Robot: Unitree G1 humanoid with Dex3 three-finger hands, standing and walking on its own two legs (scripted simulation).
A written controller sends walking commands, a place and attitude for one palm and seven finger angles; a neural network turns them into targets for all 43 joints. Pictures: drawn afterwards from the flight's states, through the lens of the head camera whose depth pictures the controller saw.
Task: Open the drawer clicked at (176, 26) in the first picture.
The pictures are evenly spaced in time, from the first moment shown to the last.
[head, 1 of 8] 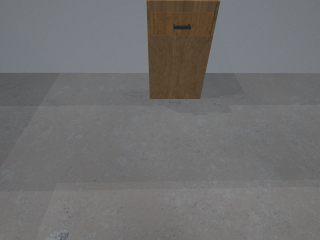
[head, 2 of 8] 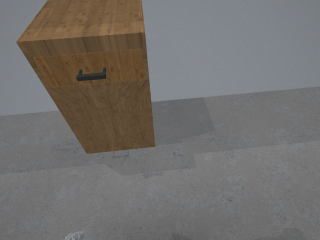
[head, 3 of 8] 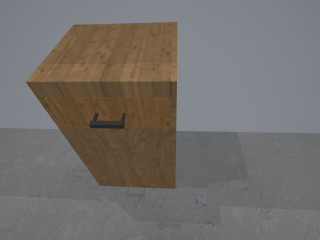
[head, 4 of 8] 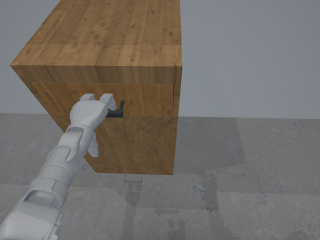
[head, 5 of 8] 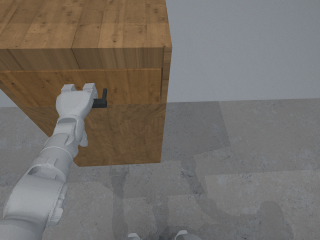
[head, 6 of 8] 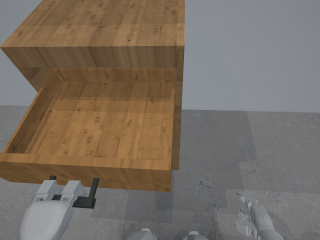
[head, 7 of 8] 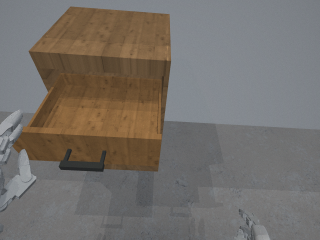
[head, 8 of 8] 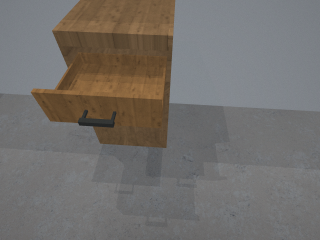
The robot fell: no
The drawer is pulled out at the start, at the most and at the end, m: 0.00 0.30 0.30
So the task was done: yes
